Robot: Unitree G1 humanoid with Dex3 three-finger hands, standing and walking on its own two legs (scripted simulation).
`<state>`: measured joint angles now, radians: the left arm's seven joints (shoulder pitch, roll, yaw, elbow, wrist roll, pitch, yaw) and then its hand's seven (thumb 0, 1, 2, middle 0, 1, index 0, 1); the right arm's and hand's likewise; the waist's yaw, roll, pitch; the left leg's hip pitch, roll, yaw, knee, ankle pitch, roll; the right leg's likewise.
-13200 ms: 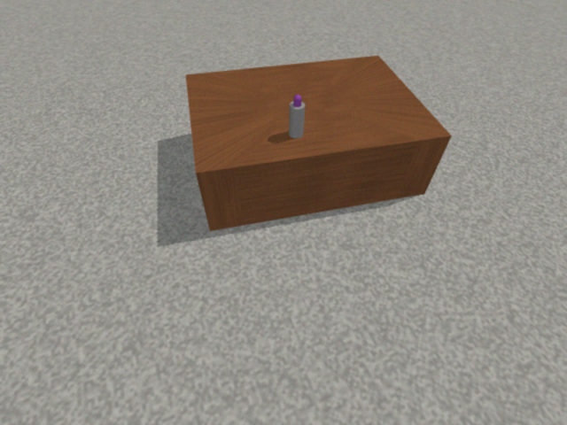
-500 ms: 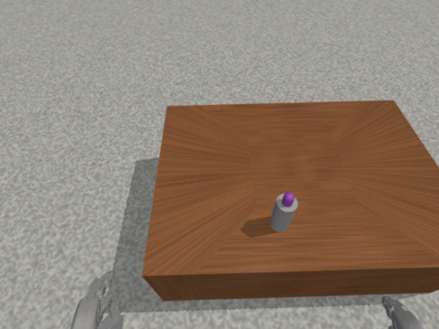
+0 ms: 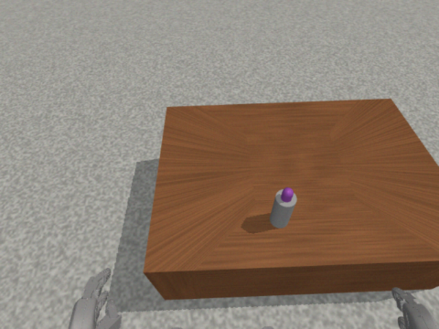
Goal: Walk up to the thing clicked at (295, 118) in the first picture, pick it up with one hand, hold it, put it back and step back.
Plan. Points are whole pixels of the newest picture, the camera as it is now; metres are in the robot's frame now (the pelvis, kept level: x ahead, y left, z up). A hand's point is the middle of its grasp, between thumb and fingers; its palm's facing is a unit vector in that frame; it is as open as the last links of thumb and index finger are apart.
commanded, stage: go down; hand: right
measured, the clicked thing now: (283, 206) +0.51 -0.17 -0.26
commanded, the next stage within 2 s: approach in 1.40 s
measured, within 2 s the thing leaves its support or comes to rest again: neither
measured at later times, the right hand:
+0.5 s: hand (396, 234) +0.31 -0.32 -0.02, palm faces +0.15 +0.97 -0.17, open 17.4 cm
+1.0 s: hand (400, 198) +0.39 -0.35 -0.01, palm faces +0.15 +0.98 -0.11, open 17.4 cm
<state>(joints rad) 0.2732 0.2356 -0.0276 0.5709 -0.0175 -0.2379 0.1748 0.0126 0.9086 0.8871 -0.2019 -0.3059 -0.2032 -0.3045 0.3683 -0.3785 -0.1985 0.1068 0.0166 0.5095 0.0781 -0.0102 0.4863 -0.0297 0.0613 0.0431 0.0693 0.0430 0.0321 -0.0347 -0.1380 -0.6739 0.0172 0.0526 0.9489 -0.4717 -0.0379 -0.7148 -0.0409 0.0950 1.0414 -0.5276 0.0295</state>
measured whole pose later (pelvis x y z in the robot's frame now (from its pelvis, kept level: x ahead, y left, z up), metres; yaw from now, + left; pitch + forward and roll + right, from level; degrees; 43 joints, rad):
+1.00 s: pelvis -0.03 +0.00 -0.02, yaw +2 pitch +21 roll +4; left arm 0.32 0.31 -0.07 0.66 0.02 -0.14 0.06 0.01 0.93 0.88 -0.20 -0.31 -0.21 -0.30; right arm -0.63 -0.82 -0.61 1.23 0.06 -0.26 0.49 -0.02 0.51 -0.03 0.06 0.04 0.06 0.04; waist 0.11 0.03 -0.08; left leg -0.97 0.00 0.03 1.04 -0.43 -0.04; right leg -1.00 -0.05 0.08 1.13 -0.50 0.03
